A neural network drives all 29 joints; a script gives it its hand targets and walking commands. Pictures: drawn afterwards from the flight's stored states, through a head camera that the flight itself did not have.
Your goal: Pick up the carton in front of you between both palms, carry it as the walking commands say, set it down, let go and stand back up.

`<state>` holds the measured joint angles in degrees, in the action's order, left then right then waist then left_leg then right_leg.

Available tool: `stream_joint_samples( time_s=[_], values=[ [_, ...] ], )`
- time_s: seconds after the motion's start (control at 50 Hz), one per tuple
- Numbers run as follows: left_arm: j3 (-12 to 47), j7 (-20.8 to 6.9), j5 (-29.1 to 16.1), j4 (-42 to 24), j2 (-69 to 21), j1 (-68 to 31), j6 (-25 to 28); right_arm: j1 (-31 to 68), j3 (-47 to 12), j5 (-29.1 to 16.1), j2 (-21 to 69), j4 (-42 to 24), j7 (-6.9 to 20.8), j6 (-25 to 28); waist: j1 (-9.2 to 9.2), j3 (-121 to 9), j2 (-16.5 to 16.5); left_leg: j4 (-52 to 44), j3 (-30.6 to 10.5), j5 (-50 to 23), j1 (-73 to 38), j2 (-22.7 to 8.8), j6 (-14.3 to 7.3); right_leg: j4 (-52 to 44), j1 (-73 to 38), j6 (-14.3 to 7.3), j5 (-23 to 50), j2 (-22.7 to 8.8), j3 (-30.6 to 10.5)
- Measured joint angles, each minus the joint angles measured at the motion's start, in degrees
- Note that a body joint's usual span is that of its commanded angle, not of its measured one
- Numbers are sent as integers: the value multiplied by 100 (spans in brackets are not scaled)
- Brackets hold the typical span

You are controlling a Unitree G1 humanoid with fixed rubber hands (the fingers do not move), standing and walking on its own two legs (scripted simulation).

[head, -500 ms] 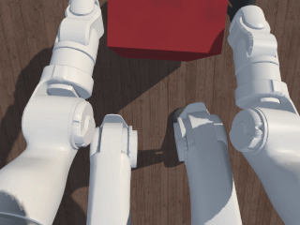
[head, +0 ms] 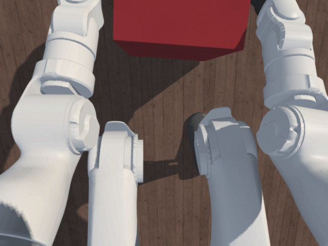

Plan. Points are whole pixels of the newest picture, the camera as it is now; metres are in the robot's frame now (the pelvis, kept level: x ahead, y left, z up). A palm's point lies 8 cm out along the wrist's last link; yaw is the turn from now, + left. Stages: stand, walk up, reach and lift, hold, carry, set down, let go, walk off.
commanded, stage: set down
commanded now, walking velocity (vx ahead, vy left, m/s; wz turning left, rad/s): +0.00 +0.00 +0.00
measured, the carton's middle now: (175, 3) +0.54 -0.07 -0.24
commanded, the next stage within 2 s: let go in 1.50 s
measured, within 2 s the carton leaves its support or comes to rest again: neither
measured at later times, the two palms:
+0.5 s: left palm out of the picture +0.58 +0.12 -0.18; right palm out of the picture +0.52 -0.26 -0.18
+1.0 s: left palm out of the picture +0.59 +0.12 -0.01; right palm out of the picture +0.53 -0.26 -0.01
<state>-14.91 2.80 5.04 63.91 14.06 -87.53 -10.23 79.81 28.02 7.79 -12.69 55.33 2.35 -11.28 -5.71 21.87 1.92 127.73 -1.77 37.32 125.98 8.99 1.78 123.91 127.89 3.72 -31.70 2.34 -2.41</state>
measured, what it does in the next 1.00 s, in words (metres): rises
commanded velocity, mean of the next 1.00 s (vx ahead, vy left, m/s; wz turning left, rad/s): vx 0.00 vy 0.00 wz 0.00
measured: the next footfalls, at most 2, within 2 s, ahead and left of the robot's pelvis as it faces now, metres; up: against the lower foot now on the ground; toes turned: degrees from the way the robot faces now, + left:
none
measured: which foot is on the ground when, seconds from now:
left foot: down 0.00-1.00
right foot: down 0.00-1.00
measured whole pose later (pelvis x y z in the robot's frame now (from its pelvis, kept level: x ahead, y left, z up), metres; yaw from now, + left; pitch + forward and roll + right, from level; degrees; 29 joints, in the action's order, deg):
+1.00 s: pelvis +0.00 -0.01 +0.09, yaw -1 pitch +46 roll +0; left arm -9.2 4.9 -3.7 59.5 20.7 -81.1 -10.6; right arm 73.8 17.9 -5.4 -16.6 53.0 -5.3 -9.1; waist -5.6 3.6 1.6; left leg 106.8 -1.6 33.0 119.4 4.2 1.2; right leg 103.8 122.2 1.0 -27.0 1.7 -1.2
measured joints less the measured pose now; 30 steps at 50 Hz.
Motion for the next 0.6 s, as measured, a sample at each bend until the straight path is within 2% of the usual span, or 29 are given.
stream_joint_samples(
  time_s=[0.16, 0.24, 0.34, 0.46, 0.52, 0.6],
  values=[
    [-25, -102, 104, -44, 5, -73, 62, 161, 204, 131, -34, 165, 107, 110, 15, 129, -50, 50, 29, 3, -20, -70, -45, 25, -36, 32, 2, -5, 7],
    [202, -58, 11, 20, 100, -95, 217, 275, 173, 57, -129, 529, -22, 408, 25, 268, -76, 76, 41, 12, -61, -107, -49, 50, -76, 35, -6, -22, 17],
    [846, 217, -721, 145, 545, -34, 383, 326, -322, -658, -492, 1046, -472, 796, 38, 462, -119, 98, 44, 38, -88, -188, -38, 80, -83, -46, -12, -90, 80],
    [1548, 275, -1574, -33, 979, 30, 475, 307, -1101, -1608, -919, 1052, -618, 962, 42, 442, -132, 169, 58, 56, 3, -301, -49, 171, 42, -193, -11, -206, 185],
    [1643, 308, -1703, -212, 1001, 39, 436, 275, -1341, -1896, -970, 876, -672, 912, 41, 305, -152, 174, 44, 48, 50, -332, -27, 181, 111, -241, 15, -210, 216],
    [1522, 380, -1628, -519, 946, 155, 295, 159, -1498, -2039, -875, 465, -775, 739, 36, 36, -159, 67, 41, 42, 2, -398, -15, 71, 111, -263, 75, -149, 218]
  ],
)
